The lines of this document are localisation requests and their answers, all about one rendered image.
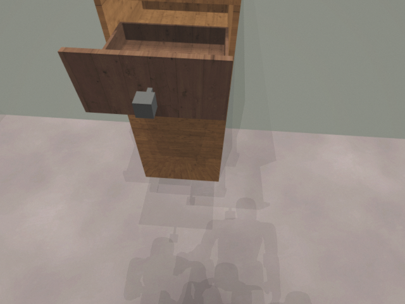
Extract cabinet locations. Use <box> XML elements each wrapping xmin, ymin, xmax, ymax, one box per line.
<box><xmin>94</xmin><ymin>0</ymin><xmax>241</xmax><ymax>182</ymax></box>

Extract drawer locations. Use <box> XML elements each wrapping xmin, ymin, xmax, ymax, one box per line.
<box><xmin>58</xmin><ymin>22</ymin><xmax>233</xmax><ymax>120</ymax></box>

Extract handle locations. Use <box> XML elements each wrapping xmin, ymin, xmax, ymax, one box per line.
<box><xmin>132</xmin><ymin>87</ymin><xmax>158</xmax><ymax>119</ymax></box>

